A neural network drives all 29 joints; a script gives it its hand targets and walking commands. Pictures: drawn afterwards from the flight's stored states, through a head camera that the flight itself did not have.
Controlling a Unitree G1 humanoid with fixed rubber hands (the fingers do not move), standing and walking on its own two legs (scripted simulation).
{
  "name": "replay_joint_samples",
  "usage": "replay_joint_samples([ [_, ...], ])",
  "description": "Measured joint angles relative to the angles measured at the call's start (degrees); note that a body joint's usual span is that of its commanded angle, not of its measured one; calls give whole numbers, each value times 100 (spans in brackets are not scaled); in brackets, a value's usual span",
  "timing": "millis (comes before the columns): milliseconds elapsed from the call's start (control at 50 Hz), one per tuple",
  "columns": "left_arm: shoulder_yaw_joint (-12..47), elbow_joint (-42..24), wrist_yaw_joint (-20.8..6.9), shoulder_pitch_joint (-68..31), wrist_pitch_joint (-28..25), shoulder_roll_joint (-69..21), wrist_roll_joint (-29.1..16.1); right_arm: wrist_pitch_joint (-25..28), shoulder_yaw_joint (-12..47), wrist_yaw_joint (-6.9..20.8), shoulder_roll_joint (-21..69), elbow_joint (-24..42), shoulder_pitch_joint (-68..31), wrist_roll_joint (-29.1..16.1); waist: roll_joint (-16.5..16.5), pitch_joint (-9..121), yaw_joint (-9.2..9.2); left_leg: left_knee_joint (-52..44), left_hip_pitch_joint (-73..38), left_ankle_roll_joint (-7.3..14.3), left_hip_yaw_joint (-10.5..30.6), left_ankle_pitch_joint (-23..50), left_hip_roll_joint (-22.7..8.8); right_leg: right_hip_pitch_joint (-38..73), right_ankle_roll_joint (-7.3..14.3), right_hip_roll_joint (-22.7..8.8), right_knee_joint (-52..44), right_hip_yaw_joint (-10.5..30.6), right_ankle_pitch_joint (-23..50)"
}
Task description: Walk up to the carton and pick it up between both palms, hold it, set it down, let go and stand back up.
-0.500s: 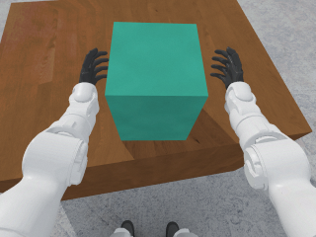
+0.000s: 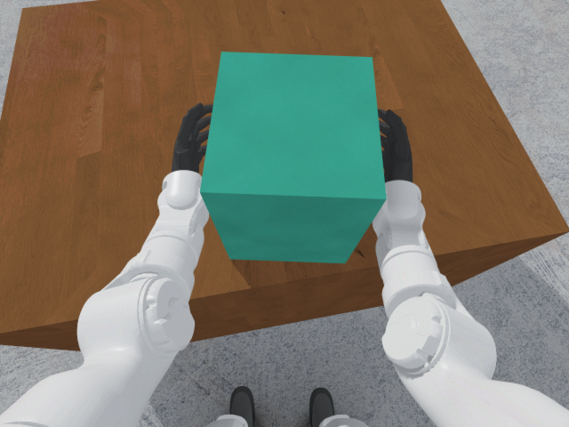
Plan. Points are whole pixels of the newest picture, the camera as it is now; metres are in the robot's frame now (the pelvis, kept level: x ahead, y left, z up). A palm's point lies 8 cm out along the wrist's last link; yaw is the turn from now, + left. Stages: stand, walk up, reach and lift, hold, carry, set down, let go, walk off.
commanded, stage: reach and lift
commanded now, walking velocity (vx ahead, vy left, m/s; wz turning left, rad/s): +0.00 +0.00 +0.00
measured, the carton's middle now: (291, 171) +0.46 -0.02 -0.01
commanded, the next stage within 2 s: none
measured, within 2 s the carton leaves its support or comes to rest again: neither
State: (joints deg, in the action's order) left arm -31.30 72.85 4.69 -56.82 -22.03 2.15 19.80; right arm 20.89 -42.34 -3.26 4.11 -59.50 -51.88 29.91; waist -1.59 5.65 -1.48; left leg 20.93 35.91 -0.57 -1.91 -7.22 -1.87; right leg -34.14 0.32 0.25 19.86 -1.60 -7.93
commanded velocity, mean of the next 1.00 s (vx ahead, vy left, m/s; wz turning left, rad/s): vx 0.00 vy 0.00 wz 0.00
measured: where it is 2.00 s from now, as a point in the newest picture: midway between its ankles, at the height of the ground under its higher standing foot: outside the picture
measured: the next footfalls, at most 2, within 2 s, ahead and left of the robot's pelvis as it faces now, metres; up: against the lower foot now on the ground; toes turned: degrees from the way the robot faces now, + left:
none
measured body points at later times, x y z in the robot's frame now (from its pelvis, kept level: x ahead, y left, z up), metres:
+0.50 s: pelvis +0.01 -0.01 +0.01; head +0.13 -0.01 +0.44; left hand +0.47 +0.13 +0.02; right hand +0.45 -0.17 +0.03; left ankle +0.00 +0.12 -0.74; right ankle -0.01 -0.11 -0.74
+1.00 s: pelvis +0.01 -0.01 +0.01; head +0.13 +0.00 +0.44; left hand +0.46 +0.13 +0.03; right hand +0.44 -0.17 +0.03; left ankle +0.00 +0.12 -0.74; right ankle -0.01 -0.11 -0.74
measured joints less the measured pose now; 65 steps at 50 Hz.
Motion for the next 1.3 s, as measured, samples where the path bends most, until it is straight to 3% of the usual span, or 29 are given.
replay_joint_samples([
  [100,-249,-302,-28,328,136,-199,366,-43,-249,97,126,134,252,380,99,-21,66,-160,-392,-20,-81,-36,-23,342,9,15,-113,44,-39],
  [300,-330,-798,-149,614,421,-332,629,-93,-158,20,209,141,428,300,225,-189,107,-155,-768,-91,-103,-148,-108,723,84,76,-129,-25,-139],
  [720,-315,-1276,-262,772,657,-491,669,-195,-160,138,364,610,594,341,221,-244,38,-273,-817,-51,-138,-62,-57,745,62,-8,-147,-137,-126],
  [1300,-216,-1184,-235,767,647,-415,625,-27,-63,41,315,418,597,259,208,-233,48,-299,-818,-64,-188,-35,-97,753,92,-6,-192,-235,-93],
])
